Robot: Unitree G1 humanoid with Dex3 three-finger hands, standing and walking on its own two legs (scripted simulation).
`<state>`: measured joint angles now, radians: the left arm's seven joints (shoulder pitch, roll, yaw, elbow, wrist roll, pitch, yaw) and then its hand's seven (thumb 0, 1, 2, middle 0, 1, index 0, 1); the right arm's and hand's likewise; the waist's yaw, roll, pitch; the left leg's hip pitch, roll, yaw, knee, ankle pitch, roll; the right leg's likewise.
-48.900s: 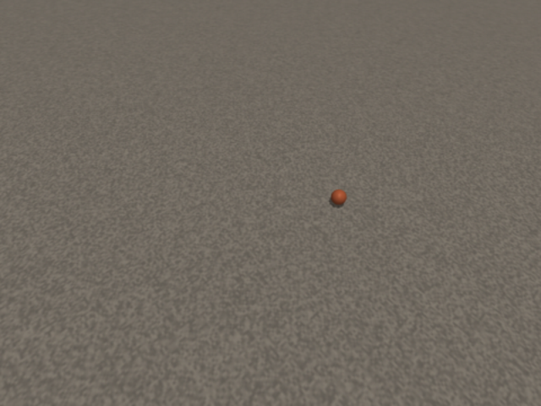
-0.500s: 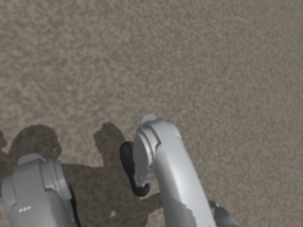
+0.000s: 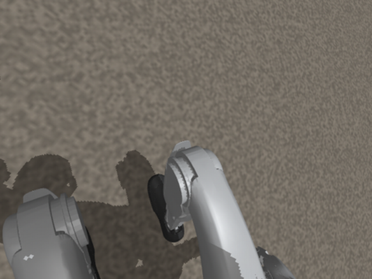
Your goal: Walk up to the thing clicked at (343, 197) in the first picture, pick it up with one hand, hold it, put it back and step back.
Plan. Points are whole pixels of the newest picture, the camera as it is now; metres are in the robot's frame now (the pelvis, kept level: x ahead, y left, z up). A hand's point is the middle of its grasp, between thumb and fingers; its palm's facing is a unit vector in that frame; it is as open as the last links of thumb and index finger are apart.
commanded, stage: rise first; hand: left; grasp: from above
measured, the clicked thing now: out of the picture +0.58 +0.27 -0.29
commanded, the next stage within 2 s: approach in 0.66 s
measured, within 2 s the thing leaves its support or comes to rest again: neither
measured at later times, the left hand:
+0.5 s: hand out of the picture +0.54 +0.31 -0.17, palm faces -0.45 -0.09 -0.89, open 13.1 cm
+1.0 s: hand out of the picture +0.55 +0.29 -0.17, palm faces -0.44 -0.09 -0.89, open 13.0 cm
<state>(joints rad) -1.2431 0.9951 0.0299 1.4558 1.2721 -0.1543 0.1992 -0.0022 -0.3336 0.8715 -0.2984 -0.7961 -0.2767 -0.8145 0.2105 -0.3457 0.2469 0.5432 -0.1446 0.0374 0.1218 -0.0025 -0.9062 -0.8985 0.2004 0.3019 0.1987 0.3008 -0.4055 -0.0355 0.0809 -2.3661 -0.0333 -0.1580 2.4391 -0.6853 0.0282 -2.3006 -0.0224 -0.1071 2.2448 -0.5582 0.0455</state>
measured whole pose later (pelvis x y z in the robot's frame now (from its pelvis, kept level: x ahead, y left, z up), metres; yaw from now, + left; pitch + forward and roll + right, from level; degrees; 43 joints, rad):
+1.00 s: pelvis +0.00 +0.00 +0.00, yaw +0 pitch +34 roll -13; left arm -1.30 0.97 -0.03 1.46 1.27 -0.16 0.20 0.00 -0.37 0.89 -0.27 -0.87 -0.25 -0.89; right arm 0.21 -0.34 0.26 0.55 -0.16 0.03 0.11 0.00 -0.91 -0.90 0.20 0.30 0.20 0.30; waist -0.42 -0.05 0.09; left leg -2.37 -0.04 -0.16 2.44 -0.68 0.03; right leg -2.30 -0.02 -0.11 2.25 -0.56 0.04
